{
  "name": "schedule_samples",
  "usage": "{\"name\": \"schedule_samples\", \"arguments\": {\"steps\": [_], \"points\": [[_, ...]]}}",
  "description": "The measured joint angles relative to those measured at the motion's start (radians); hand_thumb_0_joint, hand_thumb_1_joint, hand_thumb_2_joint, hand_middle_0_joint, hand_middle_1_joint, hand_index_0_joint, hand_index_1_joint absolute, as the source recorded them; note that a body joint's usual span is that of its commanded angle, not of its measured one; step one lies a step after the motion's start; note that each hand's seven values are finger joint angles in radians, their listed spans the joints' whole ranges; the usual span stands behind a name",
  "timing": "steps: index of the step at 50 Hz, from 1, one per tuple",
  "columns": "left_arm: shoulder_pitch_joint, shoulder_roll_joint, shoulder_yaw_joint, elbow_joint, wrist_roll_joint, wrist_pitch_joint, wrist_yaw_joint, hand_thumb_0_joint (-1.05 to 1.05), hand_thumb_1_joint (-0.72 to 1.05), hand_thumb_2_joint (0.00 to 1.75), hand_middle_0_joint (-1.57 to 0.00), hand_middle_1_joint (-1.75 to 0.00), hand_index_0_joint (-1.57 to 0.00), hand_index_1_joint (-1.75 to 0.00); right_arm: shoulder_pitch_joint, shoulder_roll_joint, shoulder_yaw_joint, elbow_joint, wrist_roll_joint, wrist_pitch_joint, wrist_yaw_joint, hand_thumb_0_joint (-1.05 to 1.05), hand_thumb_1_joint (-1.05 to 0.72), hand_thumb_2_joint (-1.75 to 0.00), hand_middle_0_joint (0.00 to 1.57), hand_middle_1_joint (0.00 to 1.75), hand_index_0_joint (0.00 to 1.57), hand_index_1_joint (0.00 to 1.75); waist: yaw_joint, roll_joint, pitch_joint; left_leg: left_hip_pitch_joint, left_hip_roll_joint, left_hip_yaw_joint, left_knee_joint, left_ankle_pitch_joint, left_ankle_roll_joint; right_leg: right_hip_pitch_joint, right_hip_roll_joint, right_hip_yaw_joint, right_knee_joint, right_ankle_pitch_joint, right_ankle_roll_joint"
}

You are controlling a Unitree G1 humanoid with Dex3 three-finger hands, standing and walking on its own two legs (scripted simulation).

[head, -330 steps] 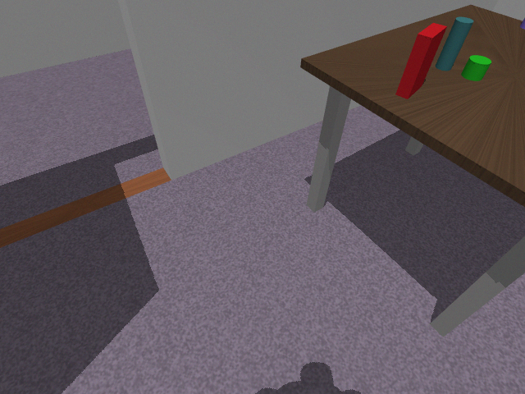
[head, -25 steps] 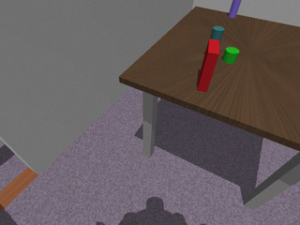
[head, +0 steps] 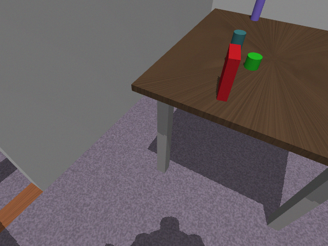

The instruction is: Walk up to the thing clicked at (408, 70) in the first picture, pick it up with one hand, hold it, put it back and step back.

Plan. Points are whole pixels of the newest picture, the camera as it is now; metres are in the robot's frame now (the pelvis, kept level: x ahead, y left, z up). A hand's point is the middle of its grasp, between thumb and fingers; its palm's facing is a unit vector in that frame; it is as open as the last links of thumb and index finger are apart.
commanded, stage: stand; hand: left
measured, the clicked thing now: (228, 73) +0.69 -0.22 +0.06
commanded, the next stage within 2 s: walk up in 1.32 s
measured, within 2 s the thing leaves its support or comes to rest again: neither
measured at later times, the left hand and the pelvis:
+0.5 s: hand out of the picture +0.07 +0.25 -0.16, palm faces -0.04 -0.94 -0.34, open 7.4 cm; pelvis +0.00 +0.00 +0.00, yaw +0 degrees
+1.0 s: hand out of the picture +0.07 +0.25 -0.16, palm faces -0.04 -0.94 -0.34, open 7.4 cm; pelvis +0.00 +0.00 +0.00, yaw +0 degrees
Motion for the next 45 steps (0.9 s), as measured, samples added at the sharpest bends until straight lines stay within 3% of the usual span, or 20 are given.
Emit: {"name": "schedule_samples", "arguments": {"steps": [45], "points": [[0.002,0.001,-0.001,-0.003,-0.001,0.0,0.001,0.01,0.91,0.9,-0.2,-0.3,-0.21,-0.3,0.003,0.0,0.0,-0.001,0.0,0.001,0.001,0.0,-0.9,-0.9,0.2,0.3,0.2,0.3,-0.001,-0.002,0.001,-0.002,0.001,-0.004,0.004,0.002,-0.001,0.001,0.001,-0.004,0.0,0.003,-0.001]]}}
